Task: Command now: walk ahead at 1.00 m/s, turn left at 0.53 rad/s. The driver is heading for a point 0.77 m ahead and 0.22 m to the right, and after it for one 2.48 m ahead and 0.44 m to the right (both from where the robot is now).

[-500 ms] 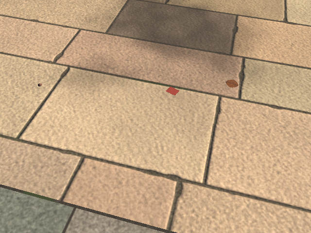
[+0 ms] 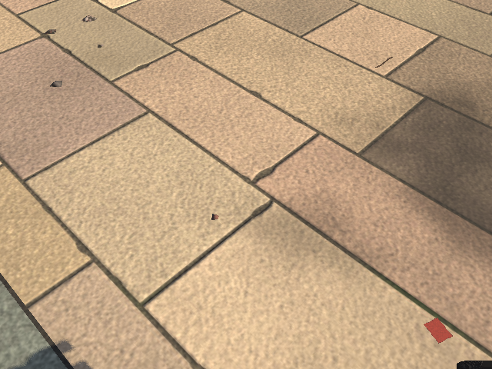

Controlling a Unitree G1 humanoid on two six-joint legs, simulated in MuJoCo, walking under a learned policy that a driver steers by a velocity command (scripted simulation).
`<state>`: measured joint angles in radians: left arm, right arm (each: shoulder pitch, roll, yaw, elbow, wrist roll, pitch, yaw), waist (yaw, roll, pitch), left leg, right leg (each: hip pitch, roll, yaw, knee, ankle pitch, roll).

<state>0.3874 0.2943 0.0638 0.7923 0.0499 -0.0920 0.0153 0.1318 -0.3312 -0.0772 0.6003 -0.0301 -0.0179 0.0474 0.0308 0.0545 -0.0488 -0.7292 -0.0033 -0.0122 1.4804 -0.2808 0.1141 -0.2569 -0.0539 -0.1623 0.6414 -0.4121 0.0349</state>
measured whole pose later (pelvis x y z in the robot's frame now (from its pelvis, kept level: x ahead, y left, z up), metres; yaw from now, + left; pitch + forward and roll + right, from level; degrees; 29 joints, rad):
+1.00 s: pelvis +0.67 -0.02 +0.02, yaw -34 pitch +1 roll +0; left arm 0.13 0.29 0.07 0.57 0.01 0.05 0.04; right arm 0.06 -0.29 -0.05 0.69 -0.01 -0.01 -0.03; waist 0.01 0.04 0.04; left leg -0.57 0.02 -0.12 0.83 -0.20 -0.09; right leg -0.33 0.21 0.23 0.52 -0.17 -0.08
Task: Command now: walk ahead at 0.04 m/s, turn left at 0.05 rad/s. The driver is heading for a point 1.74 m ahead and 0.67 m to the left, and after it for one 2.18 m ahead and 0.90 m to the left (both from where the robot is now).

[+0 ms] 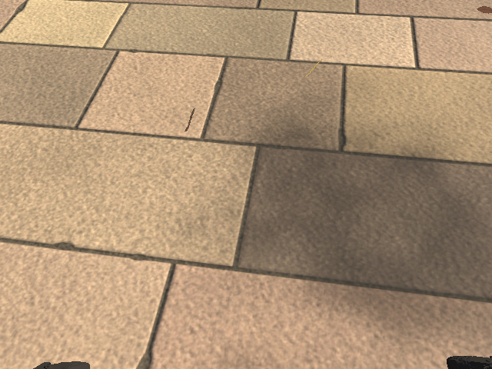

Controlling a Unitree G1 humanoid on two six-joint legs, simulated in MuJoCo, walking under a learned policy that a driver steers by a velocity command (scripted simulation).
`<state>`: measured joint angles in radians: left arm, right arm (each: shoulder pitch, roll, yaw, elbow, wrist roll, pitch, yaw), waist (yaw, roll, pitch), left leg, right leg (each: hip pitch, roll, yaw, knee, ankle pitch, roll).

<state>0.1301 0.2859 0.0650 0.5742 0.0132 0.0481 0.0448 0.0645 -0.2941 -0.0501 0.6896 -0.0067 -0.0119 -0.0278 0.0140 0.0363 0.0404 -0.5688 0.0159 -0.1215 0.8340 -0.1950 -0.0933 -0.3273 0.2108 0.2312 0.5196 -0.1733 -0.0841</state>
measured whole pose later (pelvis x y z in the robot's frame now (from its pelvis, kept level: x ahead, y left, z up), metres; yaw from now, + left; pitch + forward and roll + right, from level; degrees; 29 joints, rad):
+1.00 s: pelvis +0.07 +0.12 +0.00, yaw +36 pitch +3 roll +0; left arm 0.38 0.31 0.09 0.80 0.02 -0.01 -0.03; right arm 0.20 -0.25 -0.02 0.63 -0.06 -0.04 0.01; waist 0.04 -0.03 -0.02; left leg -0.22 0.03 0.07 0.51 -0.35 0.00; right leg -0.38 -0.03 0.03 1.01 -0.42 -0.09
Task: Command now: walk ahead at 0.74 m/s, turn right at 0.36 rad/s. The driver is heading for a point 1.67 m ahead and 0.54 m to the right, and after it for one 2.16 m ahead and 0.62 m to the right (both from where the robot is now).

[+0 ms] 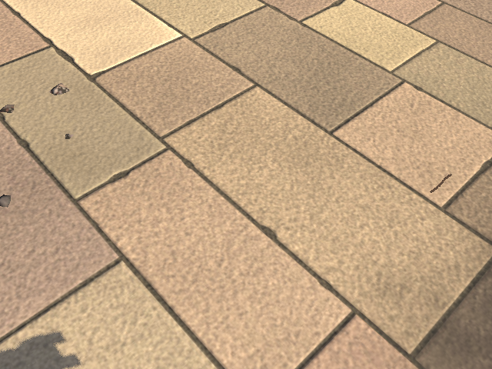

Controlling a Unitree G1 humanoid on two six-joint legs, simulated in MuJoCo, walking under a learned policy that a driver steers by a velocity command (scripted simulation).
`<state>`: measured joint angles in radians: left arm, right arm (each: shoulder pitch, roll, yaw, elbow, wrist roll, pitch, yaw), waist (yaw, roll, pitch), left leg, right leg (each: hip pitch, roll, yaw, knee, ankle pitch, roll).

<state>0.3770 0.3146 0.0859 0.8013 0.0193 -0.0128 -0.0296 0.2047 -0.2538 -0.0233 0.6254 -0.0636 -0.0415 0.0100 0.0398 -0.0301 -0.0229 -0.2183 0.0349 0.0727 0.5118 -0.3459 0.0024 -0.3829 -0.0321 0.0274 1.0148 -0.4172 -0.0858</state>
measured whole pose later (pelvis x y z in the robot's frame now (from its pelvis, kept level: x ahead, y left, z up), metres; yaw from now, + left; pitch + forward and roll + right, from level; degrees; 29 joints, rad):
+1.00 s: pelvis +0.79 -0.24 +0.00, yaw -35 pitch +1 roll +2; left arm 0.09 0.30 0.00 0.68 0.08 -0.07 -0.03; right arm 0.51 -0.32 -0.06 0.89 -0.02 -0.07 0.01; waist -0.07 -0.02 0.01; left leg -0.19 -0.11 -0.06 0.42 -0.25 0.06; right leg -0.56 0.00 0.05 1.13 -0.33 -0.05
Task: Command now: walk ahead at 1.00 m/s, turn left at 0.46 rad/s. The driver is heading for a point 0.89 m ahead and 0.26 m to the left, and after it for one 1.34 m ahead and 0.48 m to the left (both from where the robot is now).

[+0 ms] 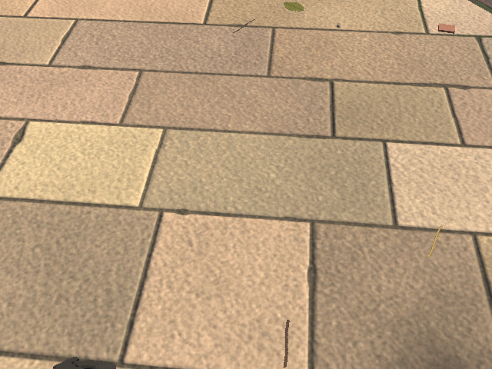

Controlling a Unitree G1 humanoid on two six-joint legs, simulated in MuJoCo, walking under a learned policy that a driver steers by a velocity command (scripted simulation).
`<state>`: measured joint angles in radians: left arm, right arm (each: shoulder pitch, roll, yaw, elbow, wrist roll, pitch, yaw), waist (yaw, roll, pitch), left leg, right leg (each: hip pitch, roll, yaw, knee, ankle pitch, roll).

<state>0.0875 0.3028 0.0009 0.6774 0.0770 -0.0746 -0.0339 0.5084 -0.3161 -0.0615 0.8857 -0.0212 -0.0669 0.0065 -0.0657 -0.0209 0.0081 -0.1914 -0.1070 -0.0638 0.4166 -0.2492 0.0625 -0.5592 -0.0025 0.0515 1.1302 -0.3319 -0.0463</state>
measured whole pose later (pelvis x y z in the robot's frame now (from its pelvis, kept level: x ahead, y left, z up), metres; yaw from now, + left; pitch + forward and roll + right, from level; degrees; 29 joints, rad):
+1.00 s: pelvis +0.88 +0.23 -0.03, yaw +46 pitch +0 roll +1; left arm 0.04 0.27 0.00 0.62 0.00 -0.13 -0.02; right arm 0.43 -0.31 -0.05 0.84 0.00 -0.05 -0.03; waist -0.08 -0.02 0.06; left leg 0.10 -0.16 -0.16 0.48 -0.50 0.12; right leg -0.55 0.01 0.01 0.45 0.22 -0.02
